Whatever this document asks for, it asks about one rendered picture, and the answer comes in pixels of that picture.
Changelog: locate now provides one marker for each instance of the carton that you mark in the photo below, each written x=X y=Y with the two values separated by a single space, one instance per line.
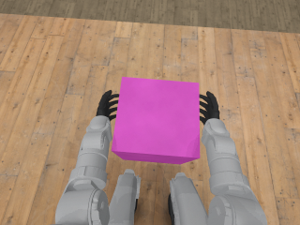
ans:
x=157 y=121

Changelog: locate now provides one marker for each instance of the robot left forearm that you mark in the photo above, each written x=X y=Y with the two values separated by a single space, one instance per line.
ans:
x=90 y=169

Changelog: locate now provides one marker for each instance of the left robot upper arm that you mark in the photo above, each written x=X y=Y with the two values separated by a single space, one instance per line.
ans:
x=83 y=207

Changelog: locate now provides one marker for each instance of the robot left thigh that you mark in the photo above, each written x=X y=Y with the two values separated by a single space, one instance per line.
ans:
x=122 y=205

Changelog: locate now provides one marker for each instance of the right robot hand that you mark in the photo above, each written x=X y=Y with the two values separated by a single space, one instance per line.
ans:
x=211 y=108

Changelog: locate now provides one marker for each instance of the left robot hand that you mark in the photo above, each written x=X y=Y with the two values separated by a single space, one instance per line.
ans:
x=104 y=105

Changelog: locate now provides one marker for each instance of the right robot upper arm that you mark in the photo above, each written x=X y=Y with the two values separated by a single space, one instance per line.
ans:
x=226 y=209

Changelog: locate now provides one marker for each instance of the robot thigh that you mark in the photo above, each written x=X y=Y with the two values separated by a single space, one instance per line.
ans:
x=122 y=205
x=190 y=206

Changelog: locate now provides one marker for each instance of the robot right forearm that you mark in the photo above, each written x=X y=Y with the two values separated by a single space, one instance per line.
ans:
x=226 y=176

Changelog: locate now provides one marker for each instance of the robot right thigh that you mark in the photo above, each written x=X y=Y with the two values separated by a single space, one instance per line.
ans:
x=190 y=206

